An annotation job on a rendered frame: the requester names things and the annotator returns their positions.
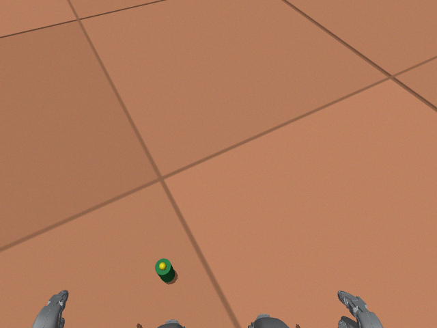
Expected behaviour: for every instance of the right robot hand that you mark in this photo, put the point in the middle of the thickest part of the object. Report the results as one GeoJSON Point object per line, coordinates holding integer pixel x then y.
{"type": "Point", "coordinates": [358, 308]}

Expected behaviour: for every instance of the bottle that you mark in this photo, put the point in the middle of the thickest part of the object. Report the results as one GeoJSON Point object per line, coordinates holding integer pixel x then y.
{"type": "Point", "coordinates": [165, 270]}

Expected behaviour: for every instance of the left robot hand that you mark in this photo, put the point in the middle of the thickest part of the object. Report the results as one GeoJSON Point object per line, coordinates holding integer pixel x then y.
{"type": "Point", "coordinates": [50, 315]}

